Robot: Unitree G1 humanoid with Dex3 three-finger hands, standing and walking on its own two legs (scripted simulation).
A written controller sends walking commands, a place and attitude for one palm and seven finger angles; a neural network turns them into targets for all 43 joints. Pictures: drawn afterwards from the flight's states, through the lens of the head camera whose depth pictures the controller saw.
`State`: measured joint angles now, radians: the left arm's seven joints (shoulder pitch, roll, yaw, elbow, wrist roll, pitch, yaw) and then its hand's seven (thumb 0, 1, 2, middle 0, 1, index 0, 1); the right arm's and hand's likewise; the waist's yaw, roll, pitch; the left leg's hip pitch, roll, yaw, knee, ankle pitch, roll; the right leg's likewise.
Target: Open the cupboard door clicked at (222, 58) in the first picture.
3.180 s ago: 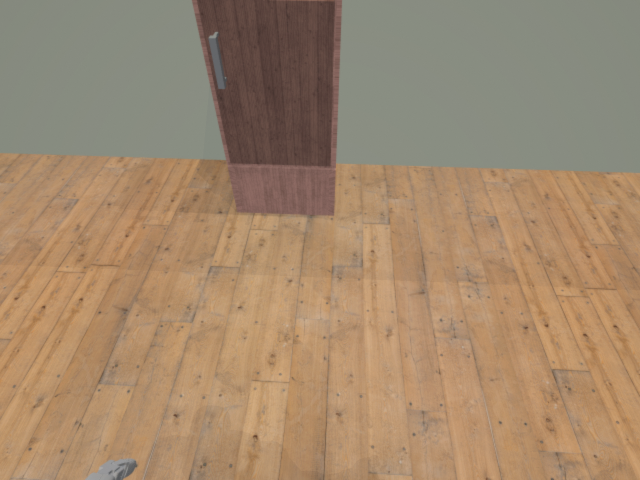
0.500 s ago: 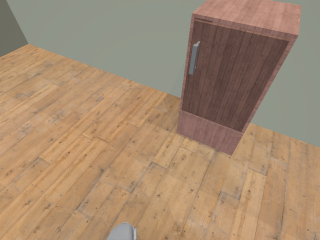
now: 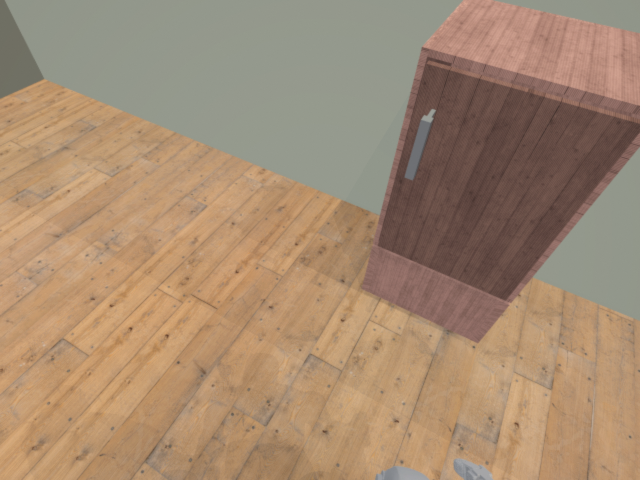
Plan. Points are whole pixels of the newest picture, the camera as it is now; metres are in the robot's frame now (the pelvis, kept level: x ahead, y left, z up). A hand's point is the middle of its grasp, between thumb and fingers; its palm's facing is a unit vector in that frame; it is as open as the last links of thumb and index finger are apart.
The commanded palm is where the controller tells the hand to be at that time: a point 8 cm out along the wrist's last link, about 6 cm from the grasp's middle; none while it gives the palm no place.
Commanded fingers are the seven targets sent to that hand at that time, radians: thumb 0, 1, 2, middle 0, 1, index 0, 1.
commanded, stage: turn to face it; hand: left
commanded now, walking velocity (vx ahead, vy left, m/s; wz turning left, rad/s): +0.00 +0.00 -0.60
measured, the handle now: (420, 145) +0.83 -0.15 -0.05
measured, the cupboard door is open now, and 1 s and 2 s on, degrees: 0 0 0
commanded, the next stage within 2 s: take the last steps up to it in 0.64 s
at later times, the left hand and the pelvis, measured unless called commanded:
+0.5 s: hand out of the picture +0.13 +0.11 -0.15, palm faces -0.21 -0.94 -0.27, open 7.4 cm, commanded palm none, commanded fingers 0.00 0.90 0.90 -0.20 -0.30 -0.20 -0.30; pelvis +0.01 -0.06 +0.00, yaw -15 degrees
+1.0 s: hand out of the picture +0.14 +0.14 -0.17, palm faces -0.36 -0.91 -0.19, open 7.4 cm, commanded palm none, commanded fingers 0.00 0.90 0.90 -0.20 -0.30 -0.20 -0.30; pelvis +0.03 -0.03 +0.01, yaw -23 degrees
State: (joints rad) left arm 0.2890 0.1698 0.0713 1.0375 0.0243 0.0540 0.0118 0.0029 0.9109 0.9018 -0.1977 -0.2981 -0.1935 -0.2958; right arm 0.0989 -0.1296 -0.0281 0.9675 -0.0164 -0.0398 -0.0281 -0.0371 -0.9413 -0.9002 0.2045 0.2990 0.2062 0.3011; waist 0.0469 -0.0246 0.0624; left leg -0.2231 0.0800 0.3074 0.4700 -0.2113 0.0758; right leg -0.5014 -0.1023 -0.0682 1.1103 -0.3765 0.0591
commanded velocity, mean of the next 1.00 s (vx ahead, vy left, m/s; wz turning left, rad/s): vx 0.08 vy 0.00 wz -0.29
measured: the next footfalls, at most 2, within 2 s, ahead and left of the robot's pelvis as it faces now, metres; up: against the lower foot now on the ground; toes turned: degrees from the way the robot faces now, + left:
right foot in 0.24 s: +0.05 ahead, -0.15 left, +0.00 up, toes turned -16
left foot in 0.74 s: +0.07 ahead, +0.07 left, +0.00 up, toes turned -16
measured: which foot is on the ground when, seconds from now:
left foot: down 0.00-0.24, up 0.26-0.72, down 0.74-1.00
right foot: up 0.00-0.22, down 0.24-0.74, up 0.76-1.00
